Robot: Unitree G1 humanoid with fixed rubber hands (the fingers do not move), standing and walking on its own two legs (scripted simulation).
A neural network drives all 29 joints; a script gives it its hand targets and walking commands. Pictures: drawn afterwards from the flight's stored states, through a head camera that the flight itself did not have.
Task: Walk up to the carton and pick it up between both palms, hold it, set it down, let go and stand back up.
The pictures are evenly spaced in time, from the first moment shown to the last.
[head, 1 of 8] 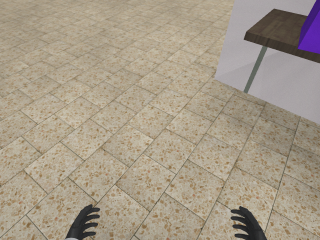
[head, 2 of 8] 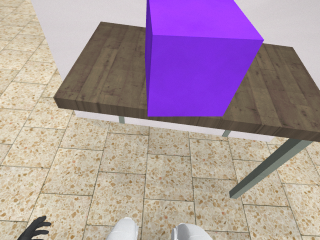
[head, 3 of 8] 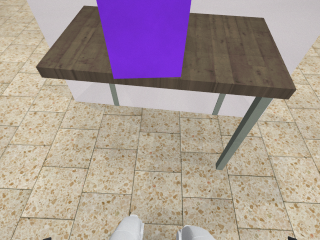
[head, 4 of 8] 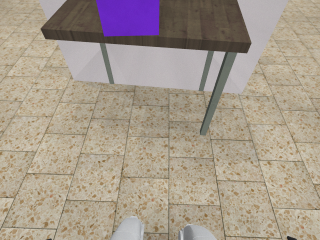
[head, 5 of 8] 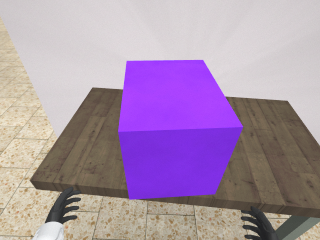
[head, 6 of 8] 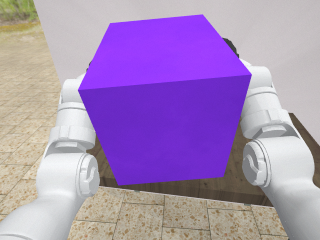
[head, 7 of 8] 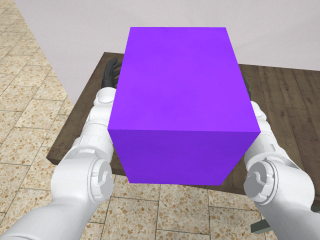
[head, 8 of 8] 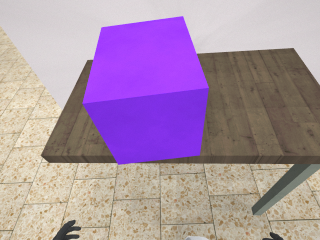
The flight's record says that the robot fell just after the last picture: no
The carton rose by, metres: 0.19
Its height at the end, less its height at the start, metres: +0.00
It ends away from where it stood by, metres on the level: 0.03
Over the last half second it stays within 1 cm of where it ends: yes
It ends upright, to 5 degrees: yes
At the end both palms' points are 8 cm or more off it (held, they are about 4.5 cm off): yes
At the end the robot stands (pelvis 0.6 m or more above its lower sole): yes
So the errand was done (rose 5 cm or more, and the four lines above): yes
